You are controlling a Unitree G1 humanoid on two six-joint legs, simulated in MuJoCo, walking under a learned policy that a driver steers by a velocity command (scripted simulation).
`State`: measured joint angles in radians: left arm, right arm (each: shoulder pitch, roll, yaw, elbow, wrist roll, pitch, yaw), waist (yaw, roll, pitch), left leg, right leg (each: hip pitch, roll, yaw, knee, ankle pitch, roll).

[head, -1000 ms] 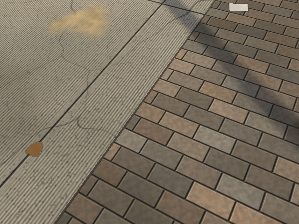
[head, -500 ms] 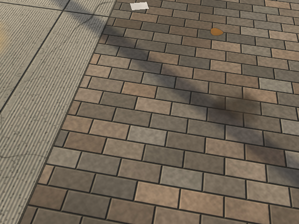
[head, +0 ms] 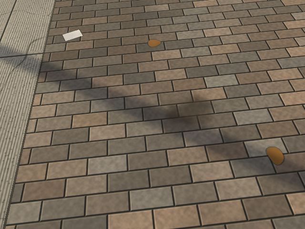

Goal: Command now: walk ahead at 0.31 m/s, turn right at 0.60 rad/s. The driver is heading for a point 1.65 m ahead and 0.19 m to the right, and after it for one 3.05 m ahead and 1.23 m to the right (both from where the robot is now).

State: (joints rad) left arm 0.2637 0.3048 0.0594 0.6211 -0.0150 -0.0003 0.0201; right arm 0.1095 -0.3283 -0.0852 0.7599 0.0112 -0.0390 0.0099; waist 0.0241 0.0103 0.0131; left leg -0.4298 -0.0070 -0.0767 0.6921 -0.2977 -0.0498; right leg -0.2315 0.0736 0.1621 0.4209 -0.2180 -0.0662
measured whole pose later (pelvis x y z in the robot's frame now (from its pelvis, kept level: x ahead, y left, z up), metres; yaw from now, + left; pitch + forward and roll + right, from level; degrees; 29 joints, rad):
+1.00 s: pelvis +0.46 -0.11 -0.01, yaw -16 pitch +1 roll -3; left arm 0.37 0.29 0.06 0.78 -0.02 -0.07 -0.01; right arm 0.07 -0.28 -0.02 0.72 0.01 -0.08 0.04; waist 0.08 0.05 0.03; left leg -0.64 0.09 -0.02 0.59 0.08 -0.01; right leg 0.03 0.07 -0.03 0.22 -0.28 -0.04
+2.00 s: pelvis +1.00 -0.28 +0.00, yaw -15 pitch +1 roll -2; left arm 0.34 0.27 0.05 0.87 0.00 -0.09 -0.01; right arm 0.11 -0.29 -0.04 0.77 0.01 -0.06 0.01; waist 0.07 0.05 0.02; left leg -0.66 0.12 -0.03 0.67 0.04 -0.02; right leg -0.02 0.07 -0.06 0.20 -0.20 -0.05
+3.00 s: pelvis +1.57 -0.31 +0.00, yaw +8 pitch +2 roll -1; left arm 0.38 0.28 0.06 0.87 -0.02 -0.07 -0.02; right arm 0.10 -0.28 -0.04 0.65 0.00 -0.07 0.01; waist 0.10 0.04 0.03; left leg -0.58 0.07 -0.07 0.67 -0.12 -0.02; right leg -0.10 0.05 0.02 0.28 -0.22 -0.03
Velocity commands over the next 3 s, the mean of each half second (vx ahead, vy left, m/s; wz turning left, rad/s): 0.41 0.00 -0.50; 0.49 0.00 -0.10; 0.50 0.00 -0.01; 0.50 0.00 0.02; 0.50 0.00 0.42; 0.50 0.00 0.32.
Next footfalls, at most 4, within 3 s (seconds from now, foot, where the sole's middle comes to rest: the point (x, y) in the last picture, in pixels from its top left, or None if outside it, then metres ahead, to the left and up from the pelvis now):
0.12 left None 0.11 0.14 -0.78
0.58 right None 0.37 -0.20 -0.78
1.10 left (182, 175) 0.73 -0.06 -0.78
1.64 right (238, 137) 0.96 -0.36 -0.78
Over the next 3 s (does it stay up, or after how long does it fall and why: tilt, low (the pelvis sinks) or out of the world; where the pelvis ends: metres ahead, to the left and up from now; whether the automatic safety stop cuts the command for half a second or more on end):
stays up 1.57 -0.31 0.00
